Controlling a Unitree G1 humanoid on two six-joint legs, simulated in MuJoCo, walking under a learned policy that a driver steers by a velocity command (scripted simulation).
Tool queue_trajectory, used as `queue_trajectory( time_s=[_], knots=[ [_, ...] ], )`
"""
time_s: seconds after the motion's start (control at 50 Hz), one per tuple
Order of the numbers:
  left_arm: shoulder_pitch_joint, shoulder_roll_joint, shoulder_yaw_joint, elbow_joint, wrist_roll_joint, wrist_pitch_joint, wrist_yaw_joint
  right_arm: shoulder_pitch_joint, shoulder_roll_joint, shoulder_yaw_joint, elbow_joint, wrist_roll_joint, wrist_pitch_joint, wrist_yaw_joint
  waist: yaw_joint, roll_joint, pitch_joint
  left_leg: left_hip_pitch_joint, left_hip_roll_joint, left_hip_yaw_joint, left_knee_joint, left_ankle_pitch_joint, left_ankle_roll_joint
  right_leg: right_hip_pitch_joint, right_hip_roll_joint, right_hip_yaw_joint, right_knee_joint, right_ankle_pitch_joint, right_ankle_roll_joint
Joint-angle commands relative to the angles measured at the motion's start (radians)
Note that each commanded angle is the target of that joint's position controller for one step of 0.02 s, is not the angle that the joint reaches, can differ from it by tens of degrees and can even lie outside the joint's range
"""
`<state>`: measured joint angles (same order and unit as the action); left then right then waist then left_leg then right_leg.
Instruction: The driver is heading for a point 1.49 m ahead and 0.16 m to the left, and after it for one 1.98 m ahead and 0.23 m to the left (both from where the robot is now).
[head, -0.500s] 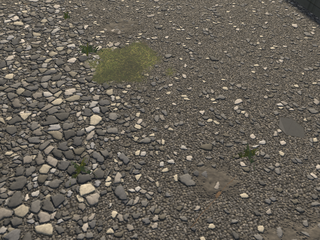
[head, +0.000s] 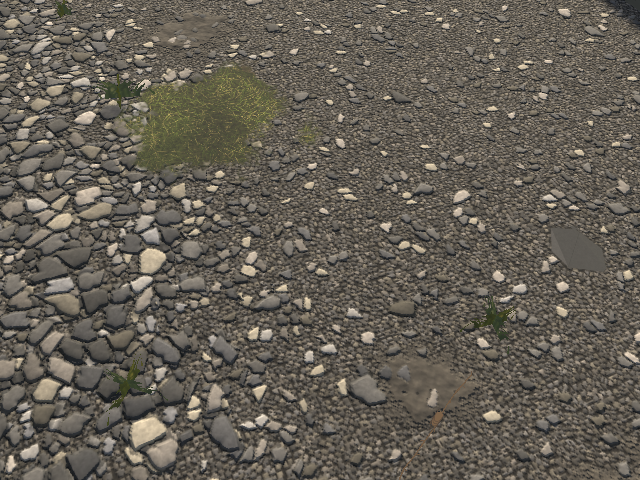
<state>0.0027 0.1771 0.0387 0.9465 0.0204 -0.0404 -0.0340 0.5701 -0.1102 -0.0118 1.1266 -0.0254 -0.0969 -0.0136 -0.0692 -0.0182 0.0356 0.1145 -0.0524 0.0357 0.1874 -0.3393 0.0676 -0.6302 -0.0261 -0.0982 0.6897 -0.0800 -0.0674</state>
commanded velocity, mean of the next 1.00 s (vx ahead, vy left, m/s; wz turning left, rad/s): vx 0.49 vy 0.00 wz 0.00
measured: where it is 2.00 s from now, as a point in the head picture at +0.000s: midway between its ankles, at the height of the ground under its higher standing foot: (290, 220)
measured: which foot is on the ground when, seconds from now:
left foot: down 0.00-0.10, up 0.12-0.60, down 0.62-1.00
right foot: up 0.00-0.08, down 0.10-0.64, up 0.66-1.00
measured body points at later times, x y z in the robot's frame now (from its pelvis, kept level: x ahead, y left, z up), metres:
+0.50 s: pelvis +0.28 -0.01 +0.01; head +0.31 -0.01 +0.45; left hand +0.20 +0.21 -0.14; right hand +0.45 -0.23 -0.12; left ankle +0.45 +0.12 -0.69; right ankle +0.19 -0.08 -0.74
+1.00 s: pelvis +0.56 +0.03 +0.01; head +0.58 +0.04 +0.46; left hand +0.70 +0.26 -0.12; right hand +0.49 -0.20 -0.13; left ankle +0.50 +0.09 -0.74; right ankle +0.70 -0.12 -0.68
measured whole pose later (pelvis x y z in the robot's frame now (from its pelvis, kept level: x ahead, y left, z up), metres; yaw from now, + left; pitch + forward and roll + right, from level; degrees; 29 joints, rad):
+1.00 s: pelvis +0.56 +0.03 +0.01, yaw +0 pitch +0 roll +1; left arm 0.11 0.20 0.05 0.92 0.03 -0.03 -0.03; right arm 0.46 -0.16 -0.04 1.06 -0.01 -0.10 0.00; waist -0.04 -0.04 0.03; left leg 0.01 -0.09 0.09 0.19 -0.21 0.09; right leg -0.64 -0.11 -0.03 0.81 -0.06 -0.03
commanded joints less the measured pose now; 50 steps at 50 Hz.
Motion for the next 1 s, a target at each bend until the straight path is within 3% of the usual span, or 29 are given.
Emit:
queue_trajectory(
  time_s=[0.02, 0.06, 0.08, 0.1, 0.12, 0.14, 0.16, 0.18, 0.22, 0.24, 0.32, 0.36, 0.42, 0.5, 0.54, 0.58, 0.6, 0.62, 0.64, 0.66, 0.68, 0.7, 0.72, 0.76, 0.8, 0.86, 0.92, 1.0],
  knots=[
    [-0.077, 0.048, 0.002, -0.078, -0.006, -0.017, 0.007, 0.037, -0.151, -0.023, -0.015, -0.003, -0.014, -0.005, 0.046, 0.140, 0.086, -0.071, 0.249, -0.084, 0.043, 0.848, 0.092, 0.107, 0.057, -0.048, -0.103, -0.017, -0.044],
    [0.110, 0.086, 0.021, -0.024, -0.010, -0.029, 0.023, 0.013, -0.179, -0.031, -0.015, -0.002, -0.013, -0.011, 0.129, 0.139, -0.019, -0.026, 0.244, -0.057, 0.265, 1.088, 0.073, 0.308, 0.111, -0.051, -0.143, -0.065, -0.080],
    [0.273, 0.106, 0.035, 0.029, -0.006, -0.038, 0.032, -0.007, -0.189, -0.034, -0.018, 0.006, -0.010, -0.009, 0.200, 0.124, -0.098, -0.084, 0.222, -0.031, 0.454, 1.046, 0.061, 0.508, 0.103, -0.039, -0.208, -0.012, -0.101],
    [0.429, 0.169, 0.056, 0.061, 0.020, -0.047, 0.042, -0.007, -0.161, -0.028, -0.040, 0.013, -0.009, -0.003, 0.250, 0.067, -0.203, -0.278, 0.188, -0.017, 0.720, 0.736, 0.056, 0.758, -0.069, 0.147, -0.214, -0.135, -0.143],
    [0.485, 0.258, 0.077, 0.060, 0.039, -0.042, 0.039, 0.116, -0.035, -0.008, -0.057, 0.045, -0.005, 0.012, 0.184, -0.167, -0.347, -0.628, 0.005, 0.024, 1.139, -0.105, 0.016, 1.023, -0.396, 0.685, -0.287, -0.191, -0.304],
    [0.432, 0.227, 0.075, 0.059, -0.001, -0.028, 0.028, 0.038, -0.152, -0.040, -0.058, 0.026, 0.000, 0.012, 0.185, -0.042, -0.324, -0.717, 0.008, -0.097, 1.230, -0.127, 0.037, 0.942, -0.370, 0.810, -0.407, -0.318, -0.302],
    [0.310, 0.176, 0.059, 0.042, -0.010, -0.031, 0.025, -0.076, -0.154, -0.044, -0.101, 0.016, -0.001, 0.013, 0.142, -0.042, -0.143, -0.777, 0.066, -0.091, 1.201, -0.032, 0.043, 0.785, -0.339, 0.643, -0.439, -0.335, -0.262],
    [0.254, 0.113, 0.044, 0.035, -0.008, -0.043, 0.022, -0.138, -0.142, -0.044, -0.116, 0.007, -0.006, 0.014, 0.122, 0.014, -0.052, -0.750, 0.100, -0.086, 1.140, 0.033, 0.042, 0.642, -0.296, 0.532, -0.476, -0.220, -0.230],
    [0.256, 0.041, 0.020, 0.060, -0.007, -0.058, 0.031, -0.136, -0.110, -0.046, -0.115, -0.014, 0.014, 0.020, 0.053, 0.003, 0.002, -0.647, 0.138, -0.085, 1.040, 0.067, 0.023, 0.476, -0.210, 0.375, -0.513, -0.070, -0.173],
    [0.280, 0.034, 0.015, 0.072, -0.007, -0.065, 0.035, -0.122, -0.090, -0.045, -0.110, -0.017, 0.027, 0.025, 0.039, -0.006, 0.001, -0.619, 0.140, -0.079, 1.007, 0.065, 0.013, 0.453, -0.195, 0.332, -0.519, -0.012, -0.166],
    [0.370, 0.090, 0.017, 0.095, -0.009, -0.081, 0.040, -0.250, -0.091, -0.047, -0.165, -0.018, 0.054, 0.037, 0.030, -0.024, 0.045, -0.699, 0.158, -0.032, 0.872, 0.148, -0.018, 0.436, -0.166, 0.230, -0.557, 0.101, -0.164],
    [0.406, 0.087, 0.011, 0.096, -0.010, -0.078, 0.040, -0.362, -0.104, -0.047, -0.206, -0.013, 0.054, 0.042, 0.052, -0.030, 0.070, -0.745, 0.164, -0.010, 0.760, 0.226, -0.033, 0.455, -0.147, 0.197, -0.571, 0.135, -0.154],
    [0.462, 0.092, 0.005, 0.100, -0.011, -0.077, 0.040, -0.499, -0.093, -0.036, -0.252, -0.001, 0.051, 0.047, 0.086, -0.038, 0.079, -0.720, 0.140, 0.027, 0.568, 0.321, -0.038, 0.492, -0.130, 0.153, -0.567, 0.233, -0.134],
    [0.536, 0.110, 0.007, 0.120, -0.005, -0.075, 0.044, -0.604, -0.108, -0.034, -0.291, 0.004, 0.044, 0.047, 0.123, -0.047, 0.079, -0.724, 0.112, 0.049, 0.443, 0.328, -0.017, 0.635, -0.165, 0.149, -0.538, 0.308, -0.137],
    [0.539, 0.119, 0.010, 0.126, 0.001, -0.071, 0.050, -0.621, -0.123, -0.039, -0.306, 0.003, 0.037, 0.045, 0.116, -0.049, 0.080, -0.723, 0.101, 0.046, 0.403, 0.271, 0.006, 0.712, -0.193, 0.149, -0.496, 0.390, -0.136],
    [0.509, 0.135, 0.015, 0.123, 0.005, -0.068, 0.056, -0.555, -0.140, -0.049, -0.292, 0.002, 0.028, 0.036, 0.075, -0.059, 0.044, -0.607, 0.057, 0.064, 0.357, 0.190, 0.037, 0.739, -0.195, 0.123, -0.388, 0.614, -0.114],
    [0.497, 0.146, 0.019, 0.124, 0.005, -0.066, 0.057, -0.453, -0.155, -0.059, -0.260, 0.001, 0.021, 0.028, 0.032, -0.057, -0.010, -0.483, 0.024, 0.077, 0.324, 0.177, 0.055, 0.737, -0.184, 0.109, -0.267, 0.722, -0.101],
    [0.481, 0.146, 0.018, 0.119, 0.001, -0.062, 0.055, -0.283, -0.177, -0.073, -0.202, -0.008, 0.012, 0.019, -0.039, -0.030, -0.098, -0.271, 0.014, 0.079, 0.266, 0.219, 0.080, 0.670, -0.146, 0.073, -0.075, 0.688, -0.081],
    [0.474, 0.112, 0.007, 0.088, -0.009, -0.063, 0.051, -0.104, -0.255, -0.096, -0.165, -0.033, 0.005, 0.008, -0.097, 0.042, -0.218, -0.007, 0.208, -0.128, 0.258, 0.146, 0.131, 0.463, -0.100, 0.043, 0.206, 0.378, -0.062],
    [0.594, 0.012, -0.008, 0.073, -0.050, -0.060, 0.039, -0.058, -0.344, -0.117, -0.158, -0.039, 0.010, 0.014, -0.041, 0.274, -0.330, 0.235, 0.493, -0.631, 0.146, 0.097, 0.278, 0.107, 0.095, 0.003, 0.587, -0.378, -0.018],
    [0.524, 0.112, 0.019, 0.078, -0.022, -0.055, 0.042, -0.139, -0.296, -0.109, -0.168, -0.002, 0.025, 0.023, -0.024, 0.112, -0.278, 0.155, 0.447, -0.671, 0.089, 0.042, 0.255, 0.022, 0.055, 0.144, 0.663, -0.387, -0.036],
    [0.429, 0.111, 0.023, 0.044, -0.016, -0.058, 0.038, -0.248, -0.242, -0.091, -0.185, 0.007, 0.023, 0.026, 0.013, 0.078, -0.133, 0.011, 0.415, -0.510, 0.069, 0.060, 0.222, -0.011, 0.009, 0.148, 0.634, -0.295, -0.040],
    [0.383, 0.094, 0.021, 0.035, -0.013, -0.062, 0.035, -0.296, -0.190, -0.076, -0.188, 0.005, 0.015, 0.030, 0.034, 0.034, -0.062, -0.105, 0.372, -0.408, 0.033, 0.168, 0.194, 0.015, -0.024, 0.146, 0.581, -0.236, -0.037],
    [0.396, 0.063, 0.021, 0.041, 0.012, -0.038, 0.027, -0.302, -0.131, -0.056, -0.164, 0.009, 0.003, 0.021, 0.089, 0.057, -0.020, -0.232, 0.291, -0.261, -0.003, 0.281, 0.138, 0.100, -0.060, 0.140, 0.487, -0.200, -0.021],
    [0.399, 0.045, 0.022, 0.040, 0.017, -0.017, 0.017, -0.243, -0.139, -0.053, -0.138, 0.011, -0.011, 0.016, 0.103, 0.066, -0.020, -0.251, 0.272, -0.208, -0.017, 0.377, 0.137, 0.119, -0.059, 0.120, 0.449, -0.187, -0.004],
    [0.290, 0.054, 0.024, 0.000, 0.020, 0.000, 0.008, -0.190, -0.178, -0.057, -0.122, 0.015, -0.016, 0.013, 0.099, 0.069, 0.021, -0.250, 0.256, -0.157, -0.060, 0.378, 0.140, 0.028, -0.080, 0.093, 0.369, -0.105, 0.022],
    [0.152, 0.065, 0.022, -0.048, 0.012, 0.002, 0.004, -0.136, -0.172, -0.050, -0.112, 0.014, -0.013, 0.014, 0.070, 0.072, 0.054, -0.212, 0.238, -0.123, -0.081, 0.418, 0.132, -0.045, -0.090, 0.071, 0.233, -0.008, 0.042],
    [0.020, 0.050, 0.009, -0.092, 0.002, -0.003, 0.003, -0.068, -0.175, -0.045, -0.095, 0.013, -0.014, 0.011, 0.033, 0.083, 0.066, -0.148, 0.228, -0.078, -0.071, 0.516, 0.119, -0.022, -0.060, 0.032, 0.038, 0.074, 0.041]
  ],
)
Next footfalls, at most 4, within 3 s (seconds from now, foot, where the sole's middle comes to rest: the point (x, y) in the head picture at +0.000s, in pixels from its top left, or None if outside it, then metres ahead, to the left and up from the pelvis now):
0.10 right None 0.23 -0.08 -0.77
0.62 left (259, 444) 0.54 0.10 -0.77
1.20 right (335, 313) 0.84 -0.08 -0.77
1.76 left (253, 234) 1.09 0.11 -0.77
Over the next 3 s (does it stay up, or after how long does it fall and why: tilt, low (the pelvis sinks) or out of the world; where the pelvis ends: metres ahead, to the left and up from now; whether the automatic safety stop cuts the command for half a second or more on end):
stays up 1.52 0.21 0.00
